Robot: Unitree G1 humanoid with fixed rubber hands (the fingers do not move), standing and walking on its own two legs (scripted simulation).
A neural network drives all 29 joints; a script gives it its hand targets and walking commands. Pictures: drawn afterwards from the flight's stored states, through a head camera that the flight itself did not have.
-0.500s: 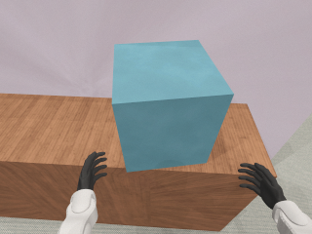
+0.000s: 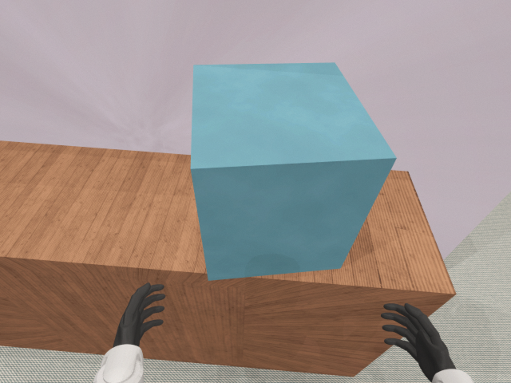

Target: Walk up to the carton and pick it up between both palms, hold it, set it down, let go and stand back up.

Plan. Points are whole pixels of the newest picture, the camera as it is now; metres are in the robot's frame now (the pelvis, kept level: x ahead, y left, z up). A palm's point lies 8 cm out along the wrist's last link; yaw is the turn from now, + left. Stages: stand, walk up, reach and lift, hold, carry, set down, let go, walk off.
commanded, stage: set down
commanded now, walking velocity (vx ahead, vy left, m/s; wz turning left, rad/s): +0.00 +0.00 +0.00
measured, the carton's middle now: (271, 172) +0.49 +0.02 +0.07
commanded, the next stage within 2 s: let go in 0.44 s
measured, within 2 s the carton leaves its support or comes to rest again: neither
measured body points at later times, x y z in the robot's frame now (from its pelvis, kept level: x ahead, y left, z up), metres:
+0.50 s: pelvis -0.01 +0.00 +0.00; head +0.01 +0.02 +0.45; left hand +0.18 +0.22 -0.07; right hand +0.20 -0.23 -0.06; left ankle -0.02 +0.12 -0.75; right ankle +0.00 -0.12 -0.75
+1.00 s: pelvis +0.00 +0.01 +0.00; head +0.01 +0.02 +0.45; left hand +0.18 +0.23 -0.09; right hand +0.15 -0.23 -0.09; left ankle -0.02 +0.12 -0.75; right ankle +0.00 -0.12 -0.75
